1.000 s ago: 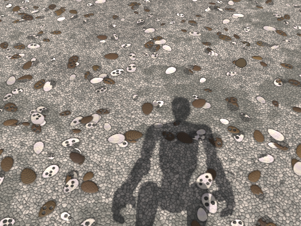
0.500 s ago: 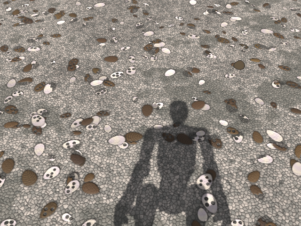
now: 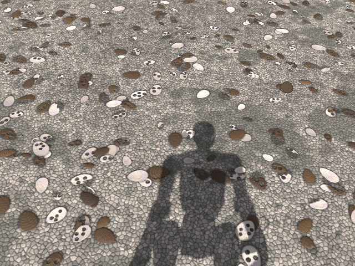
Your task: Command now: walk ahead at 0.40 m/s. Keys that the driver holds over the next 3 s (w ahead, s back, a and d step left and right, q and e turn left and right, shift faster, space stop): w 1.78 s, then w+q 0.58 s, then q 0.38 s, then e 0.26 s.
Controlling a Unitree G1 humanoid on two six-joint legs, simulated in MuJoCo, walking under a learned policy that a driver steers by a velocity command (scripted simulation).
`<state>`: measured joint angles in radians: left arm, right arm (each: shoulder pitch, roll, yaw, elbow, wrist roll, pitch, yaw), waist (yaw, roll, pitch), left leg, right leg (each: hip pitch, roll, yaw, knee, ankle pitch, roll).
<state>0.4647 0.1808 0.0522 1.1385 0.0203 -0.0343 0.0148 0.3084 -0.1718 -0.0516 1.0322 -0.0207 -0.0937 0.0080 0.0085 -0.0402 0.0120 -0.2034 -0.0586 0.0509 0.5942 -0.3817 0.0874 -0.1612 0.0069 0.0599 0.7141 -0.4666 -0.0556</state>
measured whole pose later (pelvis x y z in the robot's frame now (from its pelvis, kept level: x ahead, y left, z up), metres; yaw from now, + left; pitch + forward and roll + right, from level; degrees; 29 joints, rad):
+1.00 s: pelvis +0.54 +0.05 +0.00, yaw +0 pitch +0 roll +0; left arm 0.44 0.18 0.03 1.08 0.01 -0.08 0.01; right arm 0.07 -0.19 -0.05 0.90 -0.03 -0.08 0.01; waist 0.04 -0.01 0.07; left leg -0.40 -0.03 0.11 0.56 -0.16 0.11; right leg -0.15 0.04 -0.02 1.01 -0.44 -0.09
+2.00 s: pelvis +1.07 +0.03 +0.01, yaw +5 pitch +1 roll -1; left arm 0.46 0.17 0.03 1.06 0.03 -0.10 0.02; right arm 0.04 -0.18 -0.03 0.88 -0.02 -0.04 0.03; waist 0.05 0.02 0.05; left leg -0.56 0.03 0.09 0.62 -0.07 0.09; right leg 0.14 0.07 -0.15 0.17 -0.33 -0.06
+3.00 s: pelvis +1.42 +0.10 +0.01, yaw +30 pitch +0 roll +0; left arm 0.29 0.24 0.02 0.82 0.02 0.01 -0.01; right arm 0.18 -0.24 -0.02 0.79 -0.03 0.05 -0.01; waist 0.04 0.00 0.02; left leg -0.24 -0.02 -0.03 0.52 -0.31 0.03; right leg -0.35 0.01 -0.06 0.47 -0.12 -0.04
